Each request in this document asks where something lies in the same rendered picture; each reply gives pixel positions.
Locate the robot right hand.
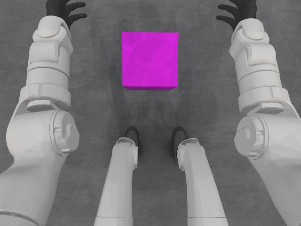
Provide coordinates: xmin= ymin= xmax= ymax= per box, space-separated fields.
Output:
xmin=216 ymin=0 xmax=257 ymax=32

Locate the robot left shin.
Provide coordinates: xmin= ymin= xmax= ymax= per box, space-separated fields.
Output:
xmin=112 ymin=137 xmax=135 ymax=153

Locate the left robot forearm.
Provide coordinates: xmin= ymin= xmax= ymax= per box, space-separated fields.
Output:
xmin=6 ymin=16 xmax=73 ymax=153

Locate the robot left hand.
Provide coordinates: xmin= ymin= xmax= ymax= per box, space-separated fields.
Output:
xmin=46 ymin=0 xmax=87 ymax=29

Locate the left robot thigh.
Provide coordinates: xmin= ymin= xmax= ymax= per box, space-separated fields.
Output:
xmin=94 ymin=142 xmax=138 ymax=226

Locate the left robot upper arm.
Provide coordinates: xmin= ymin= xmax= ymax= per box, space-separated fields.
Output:
xmin=0 ymin=109 xmax=79 ymax=226

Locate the right robot forearm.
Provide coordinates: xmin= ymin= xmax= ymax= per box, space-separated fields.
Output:
xmin=229 ymin=18 xmax=301 ymax=120

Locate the right robot upper arm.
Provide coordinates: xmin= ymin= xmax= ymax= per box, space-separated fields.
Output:
xmin=234 ymin=113 xmax=301 ymax=226

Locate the carton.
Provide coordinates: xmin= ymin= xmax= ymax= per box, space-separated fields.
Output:
xmin=122 ymin=32 xmax=178 ymax=90

